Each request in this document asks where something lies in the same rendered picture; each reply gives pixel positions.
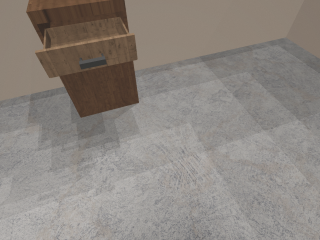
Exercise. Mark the cabinet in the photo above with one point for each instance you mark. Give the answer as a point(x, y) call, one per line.
point(97, 90)

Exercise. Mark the drawer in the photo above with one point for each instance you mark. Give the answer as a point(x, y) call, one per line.
point(63, 46)

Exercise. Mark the handle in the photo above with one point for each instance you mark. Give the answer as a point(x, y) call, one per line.
point(94, 62)

